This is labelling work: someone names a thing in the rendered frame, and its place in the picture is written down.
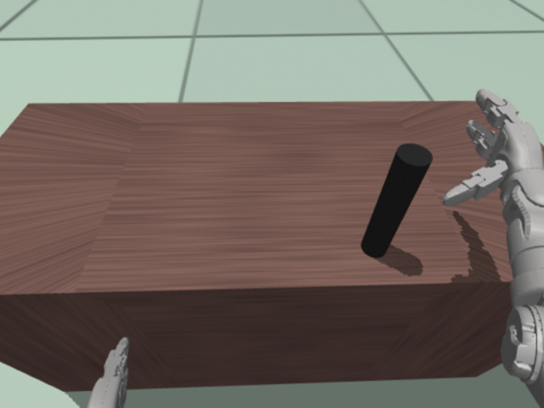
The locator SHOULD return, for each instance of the right robot hand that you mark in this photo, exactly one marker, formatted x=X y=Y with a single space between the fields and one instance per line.
x=515 y=149

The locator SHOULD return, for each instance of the left robot hand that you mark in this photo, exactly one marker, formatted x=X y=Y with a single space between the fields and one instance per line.
x=110 y=391

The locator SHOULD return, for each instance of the right robot arm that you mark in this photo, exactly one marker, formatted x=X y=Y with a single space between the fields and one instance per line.
x=522 y=347

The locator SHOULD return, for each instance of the can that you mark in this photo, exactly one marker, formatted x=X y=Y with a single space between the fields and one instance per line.
x=409 y=166

